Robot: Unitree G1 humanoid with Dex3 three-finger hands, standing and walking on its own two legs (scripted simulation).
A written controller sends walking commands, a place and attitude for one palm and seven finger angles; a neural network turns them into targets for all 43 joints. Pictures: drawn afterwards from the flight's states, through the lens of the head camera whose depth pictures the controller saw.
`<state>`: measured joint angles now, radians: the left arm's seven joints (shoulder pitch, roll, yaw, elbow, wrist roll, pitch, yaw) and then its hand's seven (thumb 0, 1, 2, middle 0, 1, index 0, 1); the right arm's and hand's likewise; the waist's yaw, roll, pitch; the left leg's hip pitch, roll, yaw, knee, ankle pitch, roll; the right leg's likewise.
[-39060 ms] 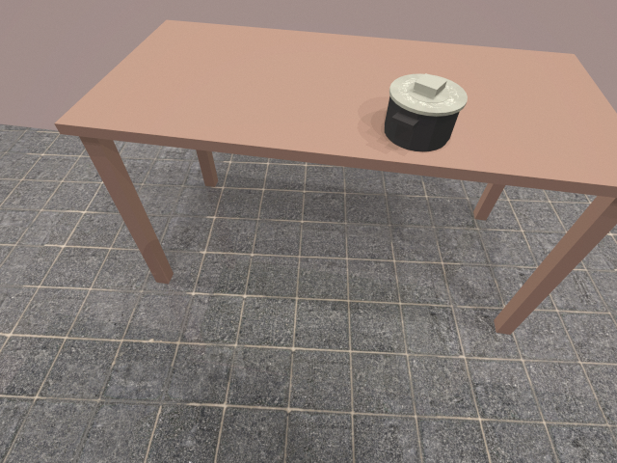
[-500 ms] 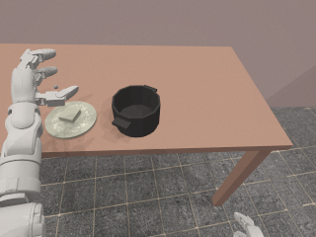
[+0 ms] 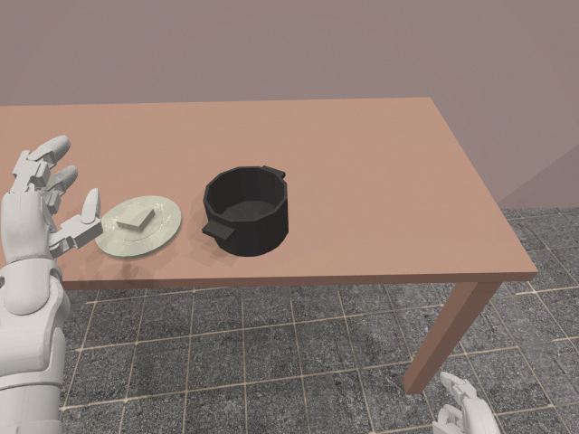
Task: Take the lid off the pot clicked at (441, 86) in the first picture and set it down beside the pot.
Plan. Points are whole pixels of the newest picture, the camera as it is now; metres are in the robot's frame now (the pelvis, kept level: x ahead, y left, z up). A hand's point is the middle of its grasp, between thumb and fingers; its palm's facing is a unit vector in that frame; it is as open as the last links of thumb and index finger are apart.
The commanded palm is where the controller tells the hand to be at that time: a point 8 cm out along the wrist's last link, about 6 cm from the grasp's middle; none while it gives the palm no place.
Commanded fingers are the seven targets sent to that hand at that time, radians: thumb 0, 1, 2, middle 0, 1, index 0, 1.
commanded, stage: draw the hand back to the body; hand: left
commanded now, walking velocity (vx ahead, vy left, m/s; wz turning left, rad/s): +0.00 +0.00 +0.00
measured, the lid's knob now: (136, 217) +0.49 +0.36 -0.02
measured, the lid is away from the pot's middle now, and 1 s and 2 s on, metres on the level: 0.23 0.23 0.23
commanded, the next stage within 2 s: step back with the hand held close in 0.96 s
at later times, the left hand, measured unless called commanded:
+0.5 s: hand (60, 281) +0.22 +0.27 +0.16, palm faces +0.42 -0.86 -0.27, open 7.4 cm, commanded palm +0.17 +0.31 +0.17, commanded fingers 0.00 0.90 0.90 -0.20 -0.30 -0.20 -0.30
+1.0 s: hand (20, 339) +0.16 +0.28 +0.15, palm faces +0.42 -0.84 -0.34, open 7.4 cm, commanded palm +0.11 +0.32 +0.17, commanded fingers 0.00 0.90 0.90 -0.20 -0.30 -0.20 -0.30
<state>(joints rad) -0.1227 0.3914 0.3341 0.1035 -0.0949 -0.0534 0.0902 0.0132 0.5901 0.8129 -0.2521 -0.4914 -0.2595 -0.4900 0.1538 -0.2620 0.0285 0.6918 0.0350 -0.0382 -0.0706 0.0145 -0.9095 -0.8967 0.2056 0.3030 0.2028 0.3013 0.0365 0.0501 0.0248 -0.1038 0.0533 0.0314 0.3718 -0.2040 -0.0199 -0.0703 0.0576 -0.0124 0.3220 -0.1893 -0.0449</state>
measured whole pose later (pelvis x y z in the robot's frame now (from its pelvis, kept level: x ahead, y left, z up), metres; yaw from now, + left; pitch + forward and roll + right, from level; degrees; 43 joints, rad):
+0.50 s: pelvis -0.01 +0.01 +0.00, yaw +0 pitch -6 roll -1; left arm 0.23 0.34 0.31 -0.22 -0.11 -0.09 0.08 0.02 0.89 0.90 -0.20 -0.30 -0.21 -0.30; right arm 0.16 -0.23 0.03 0.70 0.01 -0.09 -0.07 0.02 -0.91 -0.90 0.21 0.30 0.20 0.30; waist 0.06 0.05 0.05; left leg -0.06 0.04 0.04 0.36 -0.19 0.00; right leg -0.02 0.04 -0.01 0.29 -0.17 -0.03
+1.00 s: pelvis -0.01 +0.04 +0.00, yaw +1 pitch -7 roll -1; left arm 0.49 0.33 0.28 -0.48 -0.08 -0.08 0.09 0.02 0.89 0.90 -0.21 -0.30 -0.21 -0.30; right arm 0.16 -0.21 0.04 0.67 -0.01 -0.11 -0.05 0.02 -0.91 -0.90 0.21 0.30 0.20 0.30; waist 0.08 0.03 0.06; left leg -0.07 0.01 0.03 0.39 -0.20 0.03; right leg -0.02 0.01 -0.02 0.31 -0.17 0.00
